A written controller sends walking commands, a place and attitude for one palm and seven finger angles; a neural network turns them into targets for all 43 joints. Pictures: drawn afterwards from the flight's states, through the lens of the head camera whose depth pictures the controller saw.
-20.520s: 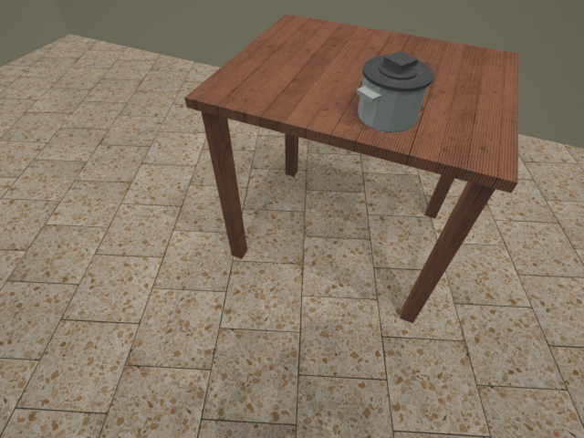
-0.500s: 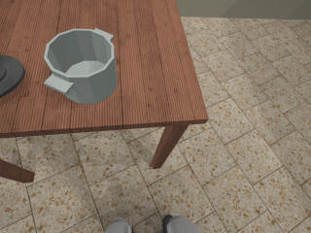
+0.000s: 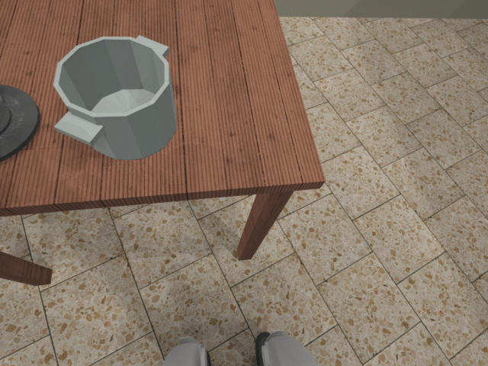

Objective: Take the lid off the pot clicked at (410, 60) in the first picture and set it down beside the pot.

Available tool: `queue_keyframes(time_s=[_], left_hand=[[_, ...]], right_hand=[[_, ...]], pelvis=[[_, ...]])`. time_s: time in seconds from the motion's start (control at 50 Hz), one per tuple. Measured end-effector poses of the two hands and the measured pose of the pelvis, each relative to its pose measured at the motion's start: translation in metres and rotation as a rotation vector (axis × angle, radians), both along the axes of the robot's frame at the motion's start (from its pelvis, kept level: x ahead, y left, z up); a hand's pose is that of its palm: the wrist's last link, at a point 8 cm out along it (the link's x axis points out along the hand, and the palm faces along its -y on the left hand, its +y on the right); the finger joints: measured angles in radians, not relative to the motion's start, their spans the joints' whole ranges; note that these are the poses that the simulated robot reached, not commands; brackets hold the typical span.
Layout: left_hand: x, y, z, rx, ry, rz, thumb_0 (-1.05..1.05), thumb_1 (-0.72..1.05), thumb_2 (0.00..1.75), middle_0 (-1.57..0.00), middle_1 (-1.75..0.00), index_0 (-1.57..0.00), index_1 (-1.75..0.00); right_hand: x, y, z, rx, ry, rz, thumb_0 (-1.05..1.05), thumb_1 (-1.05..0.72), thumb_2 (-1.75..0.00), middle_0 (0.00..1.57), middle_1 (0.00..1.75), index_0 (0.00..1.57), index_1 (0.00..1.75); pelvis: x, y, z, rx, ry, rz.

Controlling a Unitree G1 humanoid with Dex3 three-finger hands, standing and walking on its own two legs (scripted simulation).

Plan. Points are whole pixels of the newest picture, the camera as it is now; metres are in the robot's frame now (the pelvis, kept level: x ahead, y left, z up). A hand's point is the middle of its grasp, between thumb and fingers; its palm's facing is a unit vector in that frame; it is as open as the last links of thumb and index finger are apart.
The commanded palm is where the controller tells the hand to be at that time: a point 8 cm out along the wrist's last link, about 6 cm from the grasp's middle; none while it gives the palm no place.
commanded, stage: open the fingers wide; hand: left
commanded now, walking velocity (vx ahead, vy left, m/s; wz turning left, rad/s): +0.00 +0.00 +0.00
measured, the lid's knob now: out of the picture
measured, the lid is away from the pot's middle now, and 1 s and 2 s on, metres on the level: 0.22 0.22 0.22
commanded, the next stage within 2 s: raise the empty hand in 1.00 s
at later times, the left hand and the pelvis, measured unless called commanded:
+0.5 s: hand out of the picture +0.46 +0.37 +0.08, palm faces -0.47 -0.15 -0.87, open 8.8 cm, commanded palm +0.50 +0.36 +0.14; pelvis -0.01 +0.00 +0.00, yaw +1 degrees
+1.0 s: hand out of the picture +0.47 +0.37 +0.08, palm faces -0.47 -0.14 -0.87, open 10.9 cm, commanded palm +0.51 +0.36 +0.14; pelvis -0.01 +0.01 +0.00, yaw +0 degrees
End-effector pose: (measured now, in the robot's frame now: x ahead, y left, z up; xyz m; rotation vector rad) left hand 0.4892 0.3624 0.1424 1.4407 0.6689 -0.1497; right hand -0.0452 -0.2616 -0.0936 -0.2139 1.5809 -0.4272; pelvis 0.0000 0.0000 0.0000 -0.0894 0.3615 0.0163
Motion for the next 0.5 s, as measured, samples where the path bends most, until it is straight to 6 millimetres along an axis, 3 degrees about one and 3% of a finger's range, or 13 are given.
queue_keyframes(time_s=[0.3, 0.5], left_hand=[[-0.020, 0.006, -0.002, -0.022, -0.020, -0.057, -0.01, 0.21, 0.67, -0.50, -1.06, -0.48, -1.03], [-0.023, 0.009, -0.002, -0.021, -0.028, -0.059, 0.00, 0.24, 0.63, -0.46, -1.04, -0.45, -1.03]], right_hand=[[0.048, -0.010, -0.002, -0.023, -0.094, 0.062, 0.00, -0.91, -0.90, 0.20, 0.30, 0.20, 0.30], [0.048, -0.009, -0.003, -0.030, -0.094, 0.070, 0.00, -0.91, -0.90, 0.20, 0.30, 0.20, 0.30]], pelvis=[[-0.003, -0.002, 0.002, 0.001, -0.022, 0.011], [-0.006, -0.001, 0.000, 0.000, -0.022, 0.012]])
